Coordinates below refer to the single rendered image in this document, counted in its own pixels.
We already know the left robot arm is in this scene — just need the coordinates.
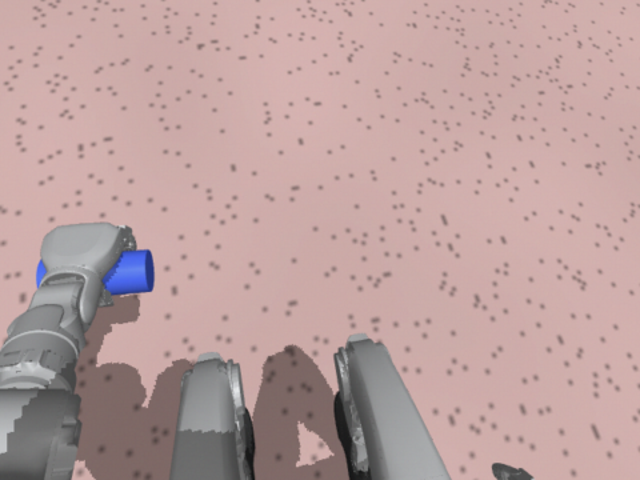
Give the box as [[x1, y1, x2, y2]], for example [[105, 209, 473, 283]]
[[0, 266, 102, 480]]

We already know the right robot hand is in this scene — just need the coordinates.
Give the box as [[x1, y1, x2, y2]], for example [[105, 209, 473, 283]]
[[492, 463, 535, 480]]

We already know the right robot foot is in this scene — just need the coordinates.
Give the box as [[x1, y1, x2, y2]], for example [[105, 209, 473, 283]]
[[334, 392, 372, 480]]

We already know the left robot hand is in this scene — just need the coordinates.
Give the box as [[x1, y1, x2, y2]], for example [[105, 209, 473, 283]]
[[41, 222, 137, 307]]

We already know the can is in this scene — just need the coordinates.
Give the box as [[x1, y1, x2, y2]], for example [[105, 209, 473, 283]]
[[36, 250, 154, 295]]

